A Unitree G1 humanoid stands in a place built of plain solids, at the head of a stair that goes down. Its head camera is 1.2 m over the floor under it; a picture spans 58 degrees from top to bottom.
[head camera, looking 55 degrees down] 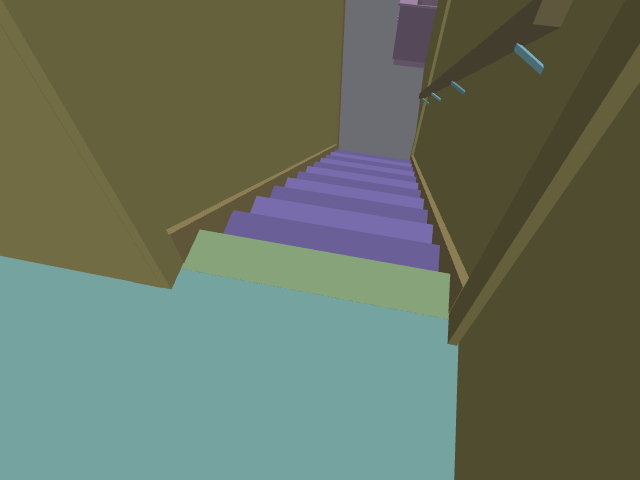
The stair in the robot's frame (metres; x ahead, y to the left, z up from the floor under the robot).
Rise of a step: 0.20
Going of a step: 0.25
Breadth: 0.85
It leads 12 degrees to the right of straight ahead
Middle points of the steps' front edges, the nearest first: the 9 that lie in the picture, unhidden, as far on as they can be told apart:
0.80 0.00 0.00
1.05 -0.05 -0.20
1.29 -0.11 -0.40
1.54 -0.16 -0.60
1.79 -0.21 -0.80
2.04 -0.27 -1.00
2.29 -0.32 -1.20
2.54 -0.37 -1.40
2.79 -0.43 -1.60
